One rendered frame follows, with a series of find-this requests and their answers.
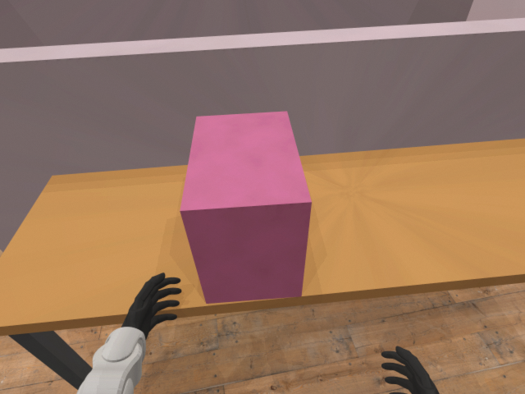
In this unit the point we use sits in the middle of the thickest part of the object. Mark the right robot hand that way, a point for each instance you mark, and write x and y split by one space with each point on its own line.
418 381

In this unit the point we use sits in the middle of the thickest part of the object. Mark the carton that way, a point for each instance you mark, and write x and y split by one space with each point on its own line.
246 207

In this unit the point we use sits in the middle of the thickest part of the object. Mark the table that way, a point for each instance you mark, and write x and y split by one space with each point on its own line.
386 222

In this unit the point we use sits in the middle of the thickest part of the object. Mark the left robot forearm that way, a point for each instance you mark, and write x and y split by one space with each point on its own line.
117 365

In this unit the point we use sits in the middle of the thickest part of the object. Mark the left robot hand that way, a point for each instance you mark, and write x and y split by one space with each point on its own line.
141 313

